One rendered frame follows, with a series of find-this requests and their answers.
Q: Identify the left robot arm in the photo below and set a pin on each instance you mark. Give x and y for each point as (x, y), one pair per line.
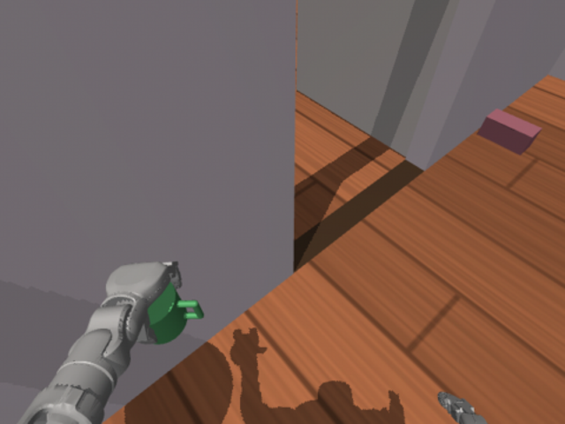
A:
(82, 385)

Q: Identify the left robot hand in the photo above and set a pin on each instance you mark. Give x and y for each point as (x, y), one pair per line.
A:
(148, 280)

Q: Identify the right robot hand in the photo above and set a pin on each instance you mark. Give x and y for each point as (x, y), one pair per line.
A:
(461, 411)

